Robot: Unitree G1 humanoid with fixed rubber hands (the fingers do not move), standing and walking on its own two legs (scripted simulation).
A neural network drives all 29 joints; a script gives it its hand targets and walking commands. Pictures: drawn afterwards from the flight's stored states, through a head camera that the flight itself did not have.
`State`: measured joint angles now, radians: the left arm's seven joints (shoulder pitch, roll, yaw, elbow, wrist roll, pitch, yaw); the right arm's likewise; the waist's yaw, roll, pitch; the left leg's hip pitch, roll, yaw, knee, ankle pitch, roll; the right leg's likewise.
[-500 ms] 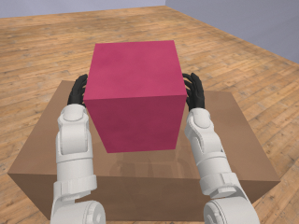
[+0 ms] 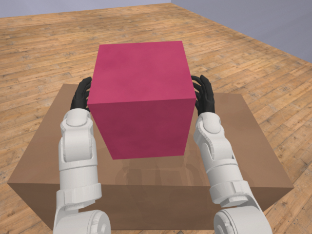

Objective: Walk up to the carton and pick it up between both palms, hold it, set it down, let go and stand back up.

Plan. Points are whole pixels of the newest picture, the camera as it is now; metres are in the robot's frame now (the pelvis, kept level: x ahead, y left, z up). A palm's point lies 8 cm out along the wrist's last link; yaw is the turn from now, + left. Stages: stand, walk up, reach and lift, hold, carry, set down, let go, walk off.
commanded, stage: hold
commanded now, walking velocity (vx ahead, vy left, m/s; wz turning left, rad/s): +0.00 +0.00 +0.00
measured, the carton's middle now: (144, 104) +0.41 -0.01 +0.13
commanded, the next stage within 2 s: none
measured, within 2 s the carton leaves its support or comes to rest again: neither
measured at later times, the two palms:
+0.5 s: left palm (79, 111) +0.35 +0.15 +0.17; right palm (203, 110) +0.34 -0.15 +0.17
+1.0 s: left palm (79, 113) +0.35 +0.15 +0.16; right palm (203, 111) +0.34 -0.14 +0.17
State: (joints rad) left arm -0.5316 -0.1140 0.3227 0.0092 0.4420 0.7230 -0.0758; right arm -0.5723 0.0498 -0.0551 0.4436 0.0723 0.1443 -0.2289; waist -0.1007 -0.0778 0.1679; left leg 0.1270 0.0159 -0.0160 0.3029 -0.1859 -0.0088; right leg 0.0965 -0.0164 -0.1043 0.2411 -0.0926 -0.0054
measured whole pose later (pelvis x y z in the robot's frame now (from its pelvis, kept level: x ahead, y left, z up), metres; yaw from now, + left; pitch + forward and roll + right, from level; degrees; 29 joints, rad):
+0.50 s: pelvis +0.00 +0.00 +0.00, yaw +0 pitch -14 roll -1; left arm -0.53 -0.11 0.32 0.00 0.44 0.73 -0.08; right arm -0.56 0.06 -0.06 0.42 0.06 0.15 -0.23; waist -0.10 -0.07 0.18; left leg 0.12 0.01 -0.01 0.30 -0.18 -0.01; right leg 0.09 -0.02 -0.11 0.24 -0.09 0.00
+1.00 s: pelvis +0.00 +0.00 +0.00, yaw +1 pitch -14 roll -1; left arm -0.53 -0.11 0.33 0.01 0.44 0.72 -0.09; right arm -0.56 0.07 -0.07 0.44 0.05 0.13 -0.22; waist -0.10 -0.08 0.18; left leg 0.11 0.02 -0.01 0.30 -0.17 -0.01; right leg 0.09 -0.02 -0.12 0.24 -0.09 -0.01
